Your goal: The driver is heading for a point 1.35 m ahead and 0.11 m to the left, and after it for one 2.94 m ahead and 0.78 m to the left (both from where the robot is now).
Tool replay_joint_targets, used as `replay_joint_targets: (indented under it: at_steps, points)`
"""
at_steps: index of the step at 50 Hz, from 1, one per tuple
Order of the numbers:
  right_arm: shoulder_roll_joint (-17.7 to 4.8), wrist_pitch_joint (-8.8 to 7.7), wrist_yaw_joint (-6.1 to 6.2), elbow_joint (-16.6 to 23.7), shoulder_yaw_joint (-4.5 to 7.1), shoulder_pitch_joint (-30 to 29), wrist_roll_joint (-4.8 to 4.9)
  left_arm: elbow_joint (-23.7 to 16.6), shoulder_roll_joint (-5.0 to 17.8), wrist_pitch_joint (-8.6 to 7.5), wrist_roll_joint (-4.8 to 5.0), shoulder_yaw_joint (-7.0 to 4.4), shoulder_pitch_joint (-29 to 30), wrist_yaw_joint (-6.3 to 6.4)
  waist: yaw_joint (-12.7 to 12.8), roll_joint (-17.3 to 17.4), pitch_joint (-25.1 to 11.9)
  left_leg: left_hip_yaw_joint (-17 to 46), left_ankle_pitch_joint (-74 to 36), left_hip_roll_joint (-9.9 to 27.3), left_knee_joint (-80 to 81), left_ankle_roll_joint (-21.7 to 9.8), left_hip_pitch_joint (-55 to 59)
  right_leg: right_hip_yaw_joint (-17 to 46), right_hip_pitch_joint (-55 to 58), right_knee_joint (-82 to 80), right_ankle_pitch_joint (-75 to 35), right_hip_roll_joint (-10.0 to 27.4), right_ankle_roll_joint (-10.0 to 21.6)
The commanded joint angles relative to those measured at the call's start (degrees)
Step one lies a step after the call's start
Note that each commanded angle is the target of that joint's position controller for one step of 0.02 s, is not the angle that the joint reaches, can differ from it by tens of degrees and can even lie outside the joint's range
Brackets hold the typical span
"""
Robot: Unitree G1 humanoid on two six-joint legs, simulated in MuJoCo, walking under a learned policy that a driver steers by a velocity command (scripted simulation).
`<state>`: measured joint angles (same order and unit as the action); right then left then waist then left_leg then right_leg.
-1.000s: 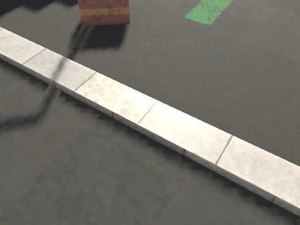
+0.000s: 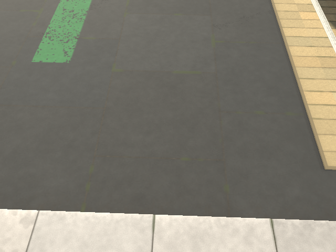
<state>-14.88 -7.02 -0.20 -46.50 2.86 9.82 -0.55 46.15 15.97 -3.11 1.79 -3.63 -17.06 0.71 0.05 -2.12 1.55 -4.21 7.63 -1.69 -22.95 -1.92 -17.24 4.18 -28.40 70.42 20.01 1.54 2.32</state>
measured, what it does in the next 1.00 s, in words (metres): climbs: right foot, then left foot 0.06 m higher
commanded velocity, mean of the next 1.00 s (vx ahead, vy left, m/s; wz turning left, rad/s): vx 0.50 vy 0.00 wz -0.21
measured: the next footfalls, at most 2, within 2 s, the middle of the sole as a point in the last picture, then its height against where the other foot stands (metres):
right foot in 0.22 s outside the picture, level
left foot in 0.74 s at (174, 209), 0.06 m higher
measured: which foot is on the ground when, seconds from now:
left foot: down 0.00-0.34, up 0.36-0.72, down 0.74-1.00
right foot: up 0.00-0.20, down 0.22-0.88, up 0.90-1.00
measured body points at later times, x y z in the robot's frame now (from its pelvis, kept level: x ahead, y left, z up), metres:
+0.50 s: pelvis +0.26 -0.08 +0.00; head +0.28 -0.09 +0.45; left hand +0.40 +0.16 -0.11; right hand +0.28 -0.35 -0.13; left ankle +0.22 +0.07 -0.59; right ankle +0.22 -0.17 -0.74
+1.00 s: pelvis +0.52 -0.09 +0.06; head +0.54 -0.09 +0.51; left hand +0.74 +0.12 -0.04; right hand +0.51 -0.35 -0.07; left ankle +0.58 +0.01 -0.68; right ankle +0.43 -0.22 -0.61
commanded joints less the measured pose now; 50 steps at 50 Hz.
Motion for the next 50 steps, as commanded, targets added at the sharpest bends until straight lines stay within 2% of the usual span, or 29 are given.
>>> replay_joint_targets:
  at_steps: [1,8,12,14,15,17,18,19,20,21,23,24,27,29,31,32,34,35,37,38,39,40,41,42,43,44,45,47,50]
  points:
    - [-5.5,-1.07,-0.34,1.4,1.50,0.7,0.25,-4.6,0.8,0.62,-0.02,-0.30,-2.2,-0.27,0.5,6.1,-1.7,13.4,-2.2,16.5,15.3,-10.4,6.2,1.8,-8.6,-0.4,-3.6,6.3,-0.3]
    - [-8.7,-0.17,-0.19,-0.7,2.35,4.1,0.48,-9.2,0.3,0.35,-0.80,0.41,7.0,-1.43,-1.8,4.4,-0.1,1.5,-10.3,15.8,15.3,-9.9,10.3,-0.5,-11.6,-17.5,-18.7,6.0,-0.8]
    - [-9.8,1.86,-0.46,-2.2,2.02,8.5,1.33,-12.2,-0.6,0.72,-0.70,1.38,14.3,-2.75,-4.3,4.6,2.7,0.8,-9.4,17.8,13.0,-8.9,15.5,-4.4,-12.4,-25.0,-14.8,4.2,0.4]
    - [-8.5,3.03,-0.70,-3.4,1.18,13.0,1.83,-14.2,0.0,0.12,-0.73,1.26,19.2,-3.34,-6.1,3.4,1.7,-0.1,-21.5,15.7,7.1,-7.6,21.5,-9.5,-9.5,-31.8,-7.0,-0.3,1.3]
    - [-11.2,3.62,-0.51,-4.2,1.54,14.0,2.28,-14.4,0.0,-0.13,-1.00,0.99,17.9,-3.52,-4.6,6.7,-0.5,0.2,-33.9,16.3,2.1,-7.2,23.0,-11.3,-3.9,-35.8,-3.9,-3.1,1.7]
    - [-13.2,4.18,0.19,-4.1,1.56,11.6,2.62,-9.4,5.2,-0.25,-0.95,-1.88,-0.1,-3.44,5.6,7.9,-10.6,-3.0,-44.3,14.7,-17.5,-4.1,14.8,-10.4,23.5,-46.8,-14.2,-4.3,4.7]
    - [-9.1,2.82,-0.09,-1.5,-0.01,9.8,0.39,-7.3,11.8,0.71,-1.15,-3.78,-10.6,-1.85,9.0,0.3,-18.5,-3.9,-14.6,11.3,-36.2,-0.8,-4.7,7.0,45.4,-42.8,-25.2,9.4,8.3]
    - [-1.8,0.30,-1.12,-0.3,-1.98,13.3,0.65,-6.5,17.5,1.01,-2.05,-4.17,-12.7,-1.40,5.3,-12.7,-23.5,1.3,25.6,3.0,-53.7,1.9,-26.6,32.7,57.6,-45.9,-37.0,24.5,19.3]
    - [-6.9,-0.95,-1.32,-1.5,-0.49,8.2,2.93,-5.2,12.2,1.01,-2.76,-3.52,-16.2,-1.31,10.1,-3.4,-22.2,8.1,24.7,4.6,-61.8,2.3,-32.9,30.3,54.7,-47.8,-36.9,23.6,20.4]
    - [-6.8,-0.89,-1.42,0.2,-0.28,4.3,3.97,-4.5,9.2,1.01,-2.64,-2.50,-13.4,-1.29,8.5,-4.0,-13.3,5.7,21.4,6.8,-63.3,1.9,-38.0,20.3,49.2,-47.9,-35.3,20.4,17.4]
    - [-4.8,0.04,-1.16,1.0,-0.48,1.3,1.94,-5.4,3.9,0.91,-1.84,-0.67,-4.3,-1.67,3.8,-1.6,-4.3,4.1,15.0,9.8,-60.2,1.9,-35.9,11.8,32.5,-52.4,-26.4,14.6,13.5]
    - [-2.7,1.11,-1.36,0.6,-0.71,3.2,2.32,-4.6,1.6,0.90,-2.49,0.20,-3.3,-1.91,1.7,-4.3,-2.2,3.4,15.6,9.5,-66.0,2.2,-34.2,10.4,26.6,-55.1,-24.6,13.9,13.5]
    - [1.4,3.11,-1.38,2.7,-1.97,4.4,3.10,-0.8,0.9,0.44,-2.00,0.65,-3.8,-2.12,-1.8,-3.6,2.1,3.6,16.4,10.0,-77.5,2.4,-43.1,7.0,18.9,-59.1,-18.2,13.7,13.0]
    - [0.7,2.70,-1.06,7.1,-2.69,-1.3,1.56,-0.4,1.6,0.13,-1.92,0.89,-1.0,-1.18,-3.2,-1.9,4.9,2.8,8.6,10.6,-63.7,2.5,-40.8,1.3,10.5,-62.4,-15.2,9.7,10.6]
    - [0.5,1.65,-1.14,9.4,-3.06,-5.7,-0.43,-0.9,3.5,-0.88,-2.01,0.43,-0.2,0.14,-2.3,-0.4,1.8,-0.4,-4.3,8.5,-38.4,2.0,-20.1,-5.1,1.5,-66.3,-20.6,4.8,9.3]
    - [0.9,1.62,-1.12,9.6,-3.05,-6.7,-0.42,0.8,5.8,-1.73,-1.93,-0.21,-3.9,0.32,-1.6,-2.4,-0.1,-1.5,-6.3,6.9,-36.3,1.8,-15.0,-3.7,3.7,-69.1,-23.5,7.1,10.5]
    - [-2.4,1.66,-1.32,8.3,-1.78,-1.6,0.86,1.7,8.3,-2.45,-1.28,-0.97,-3.6,-0.07,-3.8,-3.2,-1.9,0.0,-4.7,6.1,-32.4,-0.7,-16.3,-4.8,18.2,-65.5,-37.3,10.2,10.1]
    - [-4.6,1.31,-1.49,8.6,-0.92,-2.7,1.96,2.1,6.5,-2.15,-0.69,-0.65,-3.9,0.14,-3.5,-1.9,-1.2,3.0,-10.4,7.0,-22.7,-2.1,-19.6,-5.0,27.0,-61.7,-40.1,10.4,7.6]
    - [-5.4,1.19,-2.06,8.6,-0.06,-0.9,1.45,3.2,6.5,-1.00,-1.33,-0.48,-6.0,-0.25,-4.2,-5.8,-4.3,-0.3,-2.8,3.0,-19.8,-4.1,-15.5,-3.7,35.7,-53.4,-55.1,12.9,6.0]
    - [-7.3,1.00,-2.46,7.0,0.96,4.4,1.40,3.3,4.4,-0.41,-2.05,0.01,-8.3,-0.48,-5.4,-4.8,-8.3,-3.2,-1.3,0.2,-18.3,-5.3,-5.9,-5.7,33.8,-42.6,-62.6,9.4,5.3]
    - [-8.6,0.58,-2.87,4.4,2.24,10.5,1.40,4.1,-0.4,0.22,-1.79,1.24,-15.1,-1.12,-5.1,4.0,-14.5,8.0,4.2,5.7,-16.1,-9.1,12.9,-8.1,16.6,-23.7,-58.2,4.4,2.3]
    - [-11.2,1.10,-2.90,2.6,3.68,19.7,1.21,4.3,1.5,-0.53,-0.69,1.42,-13.5,-1.64,-10.6,9.4,-22.5,25.2,20.2,13.1,-4.5,-14.0,24.1,-7.3,7.5,-3.3,-34.4,-2.0,0.4]
    - [-11.3,0.97,-3.01,1.3,3.09,18.6,1.41,1.2,-0.1,-1.60,-0.62,1.72,-9.5,-2.45,-8.2,19.1,-23.1,42.4,26.1,20.0,6.4,-15.6,26.2,0.5,-2.4,8.0,2.9,-4.6,2.9]
    - [-8.8,0.65,-3.12,2.0,2.29,11.7,1.17,-1.7,4.2,-2.17,0.79,0.32,-2.8,-2.51,-5.7,14.4,-14.1,42.5,25.7,21.4,10.1,-12.9,17.5,3.5,-8.0,11.9,3.3,-2.0,5.0]
    - [-5.9,0.28,-3.17,2.8,1.60,6.7,1.10,-3.8,5.7,-2.17,0.91,-0.04,2.5,-2.09,-4.3,8.5,-8.1,35.4,21.5,20.4,9.0,-10.8,10.4,3.2,-9.1,8.5,0.8,1.1,6.6]
    - [-3.9,0.12,-3.40,2.1,1.26,3.5,1.33,-4.3,3.9,-1.79,0.29,0.14,2.9,-1.63,-1.7,6.3,-4.6,29.7,14.8,19.1,8.5,-10.0,7.1,2.5,-8.6,6.7,-2.1,3.2,6.5]
    - [-2.9,-0.22,-3.44,1.2,1.24,3.3,1.54,-4.6,2.5,-1.61,-0.23,0.37,3.2,-1.15,-1.7,8.5,-2.3,26.8,9.6,17.7,8.8,-10.2,8.4,2.4,-9.4,5.6,-3.5,3.1,5.3]
    - [-2.4,-0.73,-3.15,-1.7,1.48,9.7,0.93,-7.2,0.8,-1.83,0.47,0.68,6.7,-1.32,-2.0,5.8,-1.5,20.7,0.9,13.3,8.5,-9.3,11.5,1.8,-7.1,-5.2,2.5,2.5,4.6]
    - [-6.3,0.21,-1.66,-3.2,2.39,8.8,1.83,-8.3,-2.4,-1.50,-0.31,1.74,12.5,-1.63,-0.8,4.9,-1.4,15.4,-6.5,11.7,10.1,-9.0,5.6,-3.5,3.6,-30.8,12.0,-0.5,1.7]
Velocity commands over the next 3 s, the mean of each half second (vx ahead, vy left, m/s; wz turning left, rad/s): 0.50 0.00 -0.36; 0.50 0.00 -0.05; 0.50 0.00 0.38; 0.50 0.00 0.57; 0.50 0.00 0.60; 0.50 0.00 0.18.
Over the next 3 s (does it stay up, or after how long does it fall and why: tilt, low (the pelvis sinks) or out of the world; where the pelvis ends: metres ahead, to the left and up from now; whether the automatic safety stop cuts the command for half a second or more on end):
stays up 1.43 0.23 -0.02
